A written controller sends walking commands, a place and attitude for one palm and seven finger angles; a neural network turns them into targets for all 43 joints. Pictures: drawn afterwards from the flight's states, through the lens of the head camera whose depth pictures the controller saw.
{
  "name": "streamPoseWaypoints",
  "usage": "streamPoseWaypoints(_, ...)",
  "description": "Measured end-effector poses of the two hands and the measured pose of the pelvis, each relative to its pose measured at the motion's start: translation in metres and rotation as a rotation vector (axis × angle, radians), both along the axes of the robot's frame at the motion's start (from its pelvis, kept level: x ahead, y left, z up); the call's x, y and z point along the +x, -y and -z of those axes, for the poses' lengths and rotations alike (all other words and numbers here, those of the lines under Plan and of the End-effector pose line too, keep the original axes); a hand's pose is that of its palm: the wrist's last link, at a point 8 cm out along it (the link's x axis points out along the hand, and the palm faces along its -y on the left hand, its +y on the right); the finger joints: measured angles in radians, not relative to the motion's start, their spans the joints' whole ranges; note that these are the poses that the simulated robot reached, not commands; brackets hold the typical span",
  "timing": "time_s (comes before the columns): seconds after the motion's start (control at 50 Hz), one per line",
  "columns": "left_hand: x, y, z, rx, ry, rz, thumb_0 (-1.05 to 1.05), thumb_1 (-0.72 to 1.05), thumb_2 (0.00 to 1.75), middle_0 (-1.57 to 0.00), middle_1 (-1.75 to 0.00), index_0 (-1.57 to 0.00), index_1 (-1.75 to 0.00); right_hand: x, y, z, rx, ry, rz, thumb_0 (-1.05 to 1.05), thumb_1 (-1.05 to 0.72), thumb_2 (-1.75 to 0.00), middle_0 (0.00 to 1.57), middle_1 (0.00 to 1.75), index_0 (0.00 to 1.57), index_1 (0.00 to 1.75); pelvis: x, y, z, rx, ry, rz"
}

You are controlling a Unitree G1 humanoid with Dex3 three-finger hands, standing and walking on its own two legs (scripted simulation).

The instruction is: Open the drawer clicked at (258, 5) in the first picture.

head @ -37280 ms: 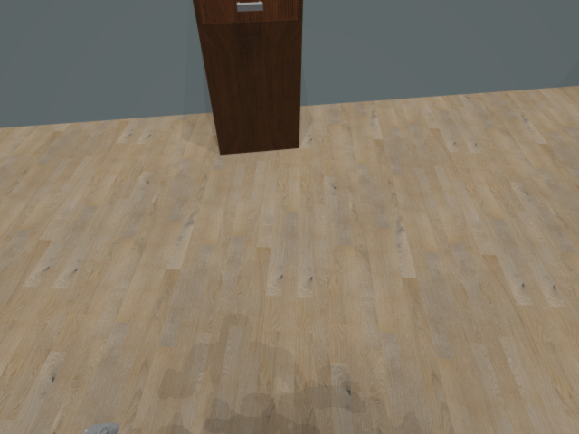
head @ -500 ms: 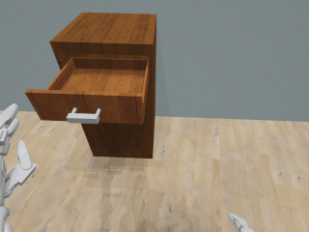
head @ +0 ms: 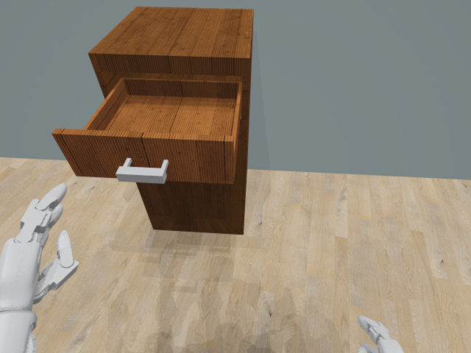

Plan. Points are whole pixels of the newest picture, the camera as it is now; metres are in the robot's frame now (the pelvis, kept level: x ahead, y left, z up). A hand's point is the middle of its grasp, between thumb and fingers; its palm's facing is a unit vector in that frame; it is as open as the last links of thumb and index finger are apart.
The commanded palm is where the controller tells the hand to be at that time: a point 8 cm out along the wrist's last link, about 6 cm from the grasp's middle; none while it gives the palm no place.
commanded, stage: let the arm hang, fingers relaxed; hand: left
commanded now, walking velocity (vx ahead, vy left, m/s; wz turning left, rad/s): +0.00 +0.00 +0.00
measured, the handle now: (144, 168) +0.50 +0.25 +0.01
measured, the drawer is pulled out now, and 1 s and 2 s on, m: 0.30 0.30 0.30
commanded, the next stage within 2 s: look to check the result in 1.04 s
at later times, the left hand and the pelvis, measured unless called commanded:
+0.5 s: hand out of the picture -0.04 +0.22 -0.16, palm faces -0.01 -0.97 -0.24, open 7.2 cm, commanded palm none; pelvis +0.00 +0.02 +0.01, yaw +0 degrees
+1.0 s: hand out of the picture +0.04 +0.18 -0.16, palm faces -0.02 -0.98 -0.21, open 7.3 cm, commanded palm none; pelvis +0.01 +0.01 +0.01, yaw -2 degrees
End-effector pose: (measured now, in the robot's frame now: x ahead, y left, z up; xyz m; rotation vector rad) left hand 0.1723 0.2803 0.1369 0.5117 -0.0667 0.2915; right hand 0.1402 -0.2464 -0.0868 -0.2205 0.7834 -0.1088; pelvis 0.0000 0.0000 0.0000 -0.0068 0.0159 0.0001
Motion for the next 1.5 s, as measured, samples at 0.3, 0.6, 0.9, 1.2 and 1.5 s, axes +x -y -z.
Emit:
streamPoseWaypoints(0.3, -0.147, 0.043, 0.28, -0.473, -1.325, -0.18, 0.0, 0.99, 0.9, -0.21, -0.3, -0.21, -0.3, -0.12, -0.01, 0.031, -0.022, -0.49, 0.116, 0.0, -0.91, -0.9, 0.2, 0.3, 0.2, 0.3, -0.008, -0.01, -0.005, -0.001, 0.04, 0.015)
streamPoseWaypoints(0.6, -0.209, 0.014, 0.263, -0.419, -1.481, -0.339, 0.01, 0.92, 0.9, -0.2, -0.3, -0.2, -0.29, -0.178, -0.049, 0.051, 0.087, -0.673, 0.164, 0.0, -0.91, -0.9, 0.2, 0.3, 0.2, 0.3, -0.002, -0.02, -0.011, 0.004, 0.055, 0.015)
streamPoseWaypoints(0.9, -0.148, 0.045, 0.268, -0.442, -1.35, -0.224, 0.0, 0.91, 0.9, -0.2, -0.3, -0.2, -0.29, -0.155, -0.041, 0.052, 0.1, -0.596, 0.18, 0.0, -0.91, -0.9, 0.2, 0.3, 0.2, 0.3, 0.002, -0.011, -0.011, 0.01, 0.054, 0.029)
streamPoseWaypoints(1.2, -0.136, 0.044, 0.264, -0.414, -1.349, -0.246, 0.0, 0.91, 0.9, -0.2, -0.3, -0.2, -0.29, -0.149, -0.011, 0.048, 0.058, -0.614, 0.189, 0.0, -0.91, -0.9, 0.2, 0.3, 0.19, 0.3, 0.009, 0.003, -0.013, 0.01, 0.055, 0.028)
streamPoseWaypoints(1.5, -0.129, 0.048, 0.259, -0.392, -1.342, -0.266, 0.01, 0.91, 0.9, -0.2, -0.3, -0.2, -0.29, -0.13, 0.008, 0.048, 0.053, -0.596, 0.172, 0.0, -0.91, -0.9, 0.2, 0.3, 0.2, 0.3, 0.015, 0.017, -0.013, 0.011, 0.053, 0.026)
